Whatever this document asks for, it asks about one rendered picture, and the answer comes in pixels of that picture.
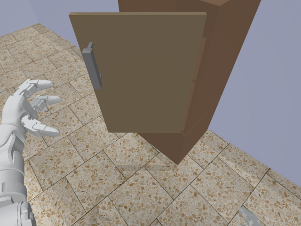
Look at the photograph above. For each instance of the left robot upper arm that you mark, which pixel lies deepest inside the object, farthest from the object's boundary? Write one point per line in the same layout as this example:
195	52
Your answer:
17	214

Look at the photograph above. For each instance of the right robot hand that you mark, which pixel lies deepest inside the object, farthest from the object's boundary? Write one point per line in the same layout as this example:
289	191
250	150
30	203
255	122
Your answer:
250	218

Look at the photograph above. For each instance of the cupboard door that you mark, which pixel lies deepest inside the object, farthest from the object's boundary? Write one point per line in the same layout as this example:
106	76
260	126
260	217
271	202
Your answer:
147	61

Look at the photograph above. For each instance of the left robot forearm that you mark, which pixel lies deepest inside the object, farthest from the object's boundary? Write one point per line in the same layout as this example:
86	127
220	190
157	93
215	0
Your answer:
12	188

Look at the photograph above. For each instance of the left robot hand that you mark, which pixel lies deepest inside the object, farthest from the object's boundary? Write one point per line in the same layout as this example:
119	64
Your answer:
17	108

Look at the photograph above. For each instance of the handle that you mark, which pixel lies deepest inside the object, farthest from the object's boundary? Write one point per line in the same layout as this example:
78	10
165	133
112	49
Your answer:
91	65

